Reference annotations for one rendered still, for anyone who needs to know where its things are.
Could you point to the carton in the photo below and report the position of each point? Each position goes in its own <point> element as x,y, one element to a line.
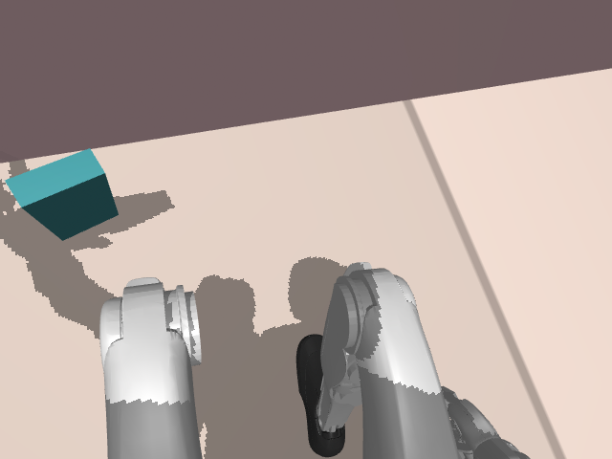
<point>67,196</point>

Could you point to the right robot arm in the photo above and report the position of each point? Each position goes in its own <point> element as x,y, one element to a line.
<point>496,448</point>

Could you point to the right robot hand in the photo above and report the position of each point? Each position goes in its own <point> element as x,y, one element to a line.
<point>470,427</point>

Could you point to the right robot foot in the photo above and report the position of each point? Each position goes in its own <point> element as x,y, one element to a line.
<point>309,377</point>

